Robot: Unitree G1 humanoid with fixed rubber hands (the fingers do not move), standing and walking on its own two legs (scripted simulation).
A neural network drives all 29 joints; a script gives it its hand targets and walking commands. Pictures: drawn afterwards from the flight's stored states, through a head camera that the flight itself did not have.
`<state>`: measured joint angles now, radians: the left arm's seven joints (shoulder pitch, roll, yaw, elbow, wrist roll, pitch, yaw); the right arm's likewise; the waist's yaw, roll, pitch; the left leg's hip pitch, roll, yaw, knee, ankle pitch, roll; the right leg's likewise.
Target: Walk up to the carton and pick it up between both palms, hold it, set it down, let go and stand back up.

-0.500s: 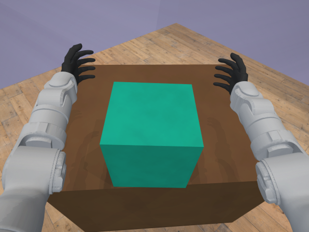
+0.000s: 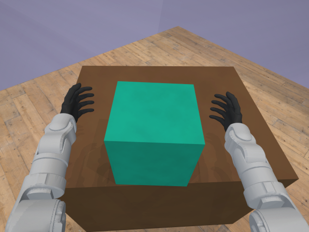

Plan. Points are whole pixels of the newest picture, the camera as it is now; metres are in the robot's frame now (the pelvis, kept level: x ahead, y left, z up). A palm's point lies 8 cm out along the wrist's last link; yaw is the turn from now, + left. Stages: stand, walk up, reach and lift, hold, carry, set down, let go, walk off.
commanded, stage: set down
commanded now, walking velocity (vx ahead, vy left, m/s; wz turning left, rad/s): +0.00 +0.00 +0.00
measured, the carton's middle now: (153, 135) +0.40 +0.05 -0.01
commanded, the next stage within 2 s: none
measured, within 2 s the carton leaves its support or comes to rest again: neither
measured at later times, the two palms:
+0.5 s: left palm (70, 147) +0.30 +0.26 +0.05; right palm (235, 156) +0.31 -0.17 +0.05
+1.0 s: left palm (66, 185) +0.23 +0.26 -0.01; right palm (234, 191) +0.25 -0.18 -0.02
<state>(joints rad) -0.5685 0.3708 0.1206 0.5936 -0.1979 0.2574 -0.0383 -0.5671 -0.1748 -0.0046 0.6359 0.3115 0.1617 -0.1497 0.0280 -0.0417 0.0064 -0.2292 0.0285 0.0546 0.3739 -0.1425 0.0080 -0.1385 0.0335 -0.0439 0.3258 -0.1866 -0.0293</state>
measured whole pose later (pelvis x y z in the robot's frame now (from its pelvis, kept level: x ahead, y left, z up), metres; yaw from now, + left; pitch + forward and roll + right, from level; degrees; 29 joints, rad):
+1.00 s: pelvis +0.02 +0.00 +0.00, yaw +0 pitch -2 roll +0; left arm 0.10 0.29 0.02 0.53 -0.20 -0.33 -0.06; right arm 0.11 -0.10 0.05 0.55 0.20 -0.35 -0.07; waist 0.05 -0.04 0.02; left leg -0.18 0.01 0.04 0.43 -0.21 0.01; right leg -0.09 0.02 -0.03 0.38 -0.26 -0.02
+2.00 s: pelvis +0.03 -0.01 +0.00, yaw -1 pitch -4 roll +0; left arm 0.19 0.24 0.04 0.53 -0.04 -0.03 -0.05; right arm 0.19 -0.15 0.03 0.69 0.06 -0.22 -0.03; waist 0.03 -0.02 0.03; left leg -0.08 0.01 0.05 0.34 -0.19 0.00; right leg -0.02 0.03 -0.01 0.33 -0.24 -0.03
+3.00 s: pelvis +0.01 +0.00 -0.01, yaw +0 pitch -2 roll +0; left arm 0.29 0.27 0.02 0.65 0.01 -0.03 0.00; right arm 0.28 -0.25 -0.03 0.74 -0.02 -0.04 0.00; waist 0.00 -0.01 0.01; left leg -0.21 0.02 0.03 0.47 -0.21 0.00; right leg -0.14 0.03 -0.03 0.44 -0.27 -0.03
